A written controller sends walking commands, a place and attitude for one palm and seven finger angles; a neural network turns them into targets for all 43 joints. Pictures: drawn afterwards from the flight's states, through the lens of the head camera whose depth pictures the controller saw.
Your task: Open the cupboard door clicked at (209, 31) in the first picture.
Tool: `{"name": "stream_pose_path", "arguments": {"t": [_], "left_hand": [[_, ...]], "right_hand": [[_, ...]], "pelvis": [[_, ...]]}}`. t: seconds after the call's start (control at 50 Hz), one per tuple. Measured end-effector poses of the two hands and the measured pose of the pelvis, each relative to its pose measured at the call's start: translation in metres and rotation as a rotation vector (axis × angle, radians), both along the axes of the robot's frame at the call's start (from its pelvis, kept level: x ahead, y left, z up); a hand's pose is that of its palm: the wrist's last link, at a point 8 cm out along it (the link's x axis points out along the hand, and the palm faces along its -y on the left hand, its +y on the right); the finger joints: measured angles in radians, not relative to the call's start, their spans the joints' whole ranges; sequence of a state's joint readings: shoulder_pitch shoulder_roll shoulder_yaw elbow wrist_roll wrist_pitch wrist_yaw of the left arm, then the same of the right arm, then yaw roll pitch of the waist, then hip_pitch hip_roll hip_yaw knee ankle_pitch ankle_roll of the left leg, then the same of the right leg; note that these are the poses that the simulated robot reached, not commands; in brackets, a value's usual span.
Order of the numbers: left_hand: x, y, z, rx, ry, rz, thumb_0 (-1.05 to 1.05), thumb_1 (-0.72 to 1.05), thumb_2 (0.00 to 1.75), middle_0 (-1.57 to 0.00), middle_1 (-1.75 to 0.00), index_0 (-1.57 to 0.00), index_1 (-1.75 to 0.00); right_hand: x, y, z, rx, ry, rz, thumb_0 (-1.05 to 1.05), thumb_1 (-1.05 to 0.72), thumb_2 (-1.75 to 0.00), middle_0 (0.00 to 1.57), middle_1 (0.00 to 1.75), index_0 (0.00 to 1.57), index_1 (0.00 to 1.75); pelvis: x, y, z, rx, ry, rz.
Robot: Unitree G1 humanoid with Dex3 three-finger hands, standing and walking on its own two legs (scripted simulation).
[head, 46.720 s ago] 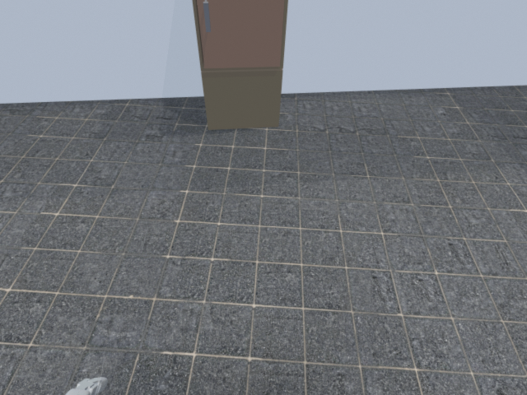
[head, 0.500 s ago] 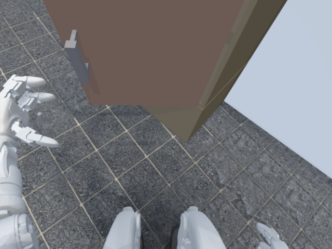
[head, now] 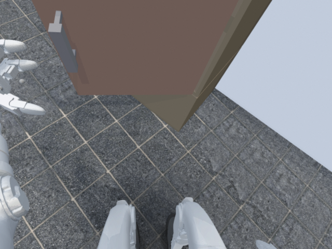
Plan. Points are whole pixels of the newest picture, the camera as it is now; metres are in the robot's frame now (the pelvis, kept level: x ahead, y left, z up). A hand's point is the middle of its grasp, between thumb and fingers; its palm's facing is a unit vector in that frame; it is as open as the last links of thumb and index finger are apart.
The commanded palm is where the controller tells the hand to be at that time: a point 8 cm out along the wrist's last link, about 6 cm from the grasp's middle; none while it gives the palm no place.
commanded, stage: move the hooked fingers beside the handle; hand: left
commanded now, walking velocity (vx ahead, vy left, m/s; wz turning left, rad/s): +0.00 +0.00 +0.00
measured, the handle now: (66, 43) +0.57 +0.23 +0.05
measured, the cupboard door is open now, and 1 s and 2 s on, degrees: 44 44 43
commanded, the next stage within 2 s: slide the fingers in behind the handle in 1.12 s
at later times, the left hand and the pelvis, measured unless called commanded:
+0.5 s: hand (29, 60) +0.52 +0.30 +0.04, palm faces +0.08 -1.00 -0.04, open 14.0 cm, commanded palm +0.51 +0.32 +0.04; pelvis +0.00 -0.01 -0.01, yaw -2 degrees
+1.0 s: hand (28, 64) +0.51 +0.30 +0.04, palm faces +0.07 -1.00 -0.02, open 14.0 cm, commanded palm +0.50 +0.32 +0.04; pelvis +0.01 +0.00 -0.01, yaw -2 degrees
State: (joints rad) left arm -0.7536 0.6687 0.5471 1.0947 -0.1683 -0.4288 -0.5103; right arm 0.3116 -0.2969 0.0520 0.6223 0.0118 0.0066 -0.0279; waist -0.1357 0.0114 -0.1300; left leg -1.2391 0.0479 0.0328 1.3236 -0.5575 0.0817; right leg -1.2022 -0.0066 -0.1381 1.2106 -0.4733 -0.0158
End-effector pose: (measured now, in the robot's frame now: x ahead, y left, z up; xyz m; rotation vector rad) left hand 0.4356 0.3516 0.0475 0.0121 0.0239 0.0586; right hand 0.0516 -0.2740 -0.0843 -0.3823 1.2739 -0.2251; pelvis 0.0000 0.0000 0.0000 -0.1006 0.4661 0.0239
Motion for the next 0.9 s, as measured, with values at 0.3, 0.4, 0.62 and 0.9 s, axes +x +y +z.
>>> {"name": "stream_pose_path", "arguments": {"t": [0.3,0.4,0.62,0.9], "left_hand": [[0.048,-0.007,0.003,0.003,0.006,0.012,-0.01,-0.50,0.30,-0.30,-1.20,-0.30,-1.20],[0.057,-0.004,-0.002,0.010,0.038,0.017,-0.01,-0.50,0.30,-0.30,-1.20,-0.30,-1.20],[0.051,0.008,-0.010,0.001,0.039,0.029,-0.01,-0.50,0.30,-0.30,-1.20,-0.30,-1.20],[0.055,0.004,-0.008,-0.006,0.036,0.006,-0.01,-0.50,0.30,-0.30,-1.20,-0.30,-1.20]], "right_hand": [[-0.034,0.001,-0.003,-0.011,0.102,-0.051,0.01,-0.90,-0.90,0.20,0.30,0.21,0.30],[-0.043,0.000,-0.003,-0.011,0.133,-0.065,0.01,-0.90,-0.90,0.20,0.30,0.21,0.30],[-0.042,-0.001,-0.003,-0.004,0.164,-0.073,0.01,-0.90,-0.90,0.20,0.30,0.21,0.30],[-0.018,0.000,0.000,-0.020,0.112,-0.043,0.01,-0.90,-0.90,0.20,0.30,0.21,0.30]], "pelvis": [[-0.002,-0.002,-0.008,-0.010,0.041,-0.008],[-0.001,-0.004,-0.010,-0.013,0.056,-0.014],[0.003,-0.006,-0.010,-0.018,0.068,-0.020],[0.005,-0.002,-0.008,-0.028,0.063,-0.007]]}}
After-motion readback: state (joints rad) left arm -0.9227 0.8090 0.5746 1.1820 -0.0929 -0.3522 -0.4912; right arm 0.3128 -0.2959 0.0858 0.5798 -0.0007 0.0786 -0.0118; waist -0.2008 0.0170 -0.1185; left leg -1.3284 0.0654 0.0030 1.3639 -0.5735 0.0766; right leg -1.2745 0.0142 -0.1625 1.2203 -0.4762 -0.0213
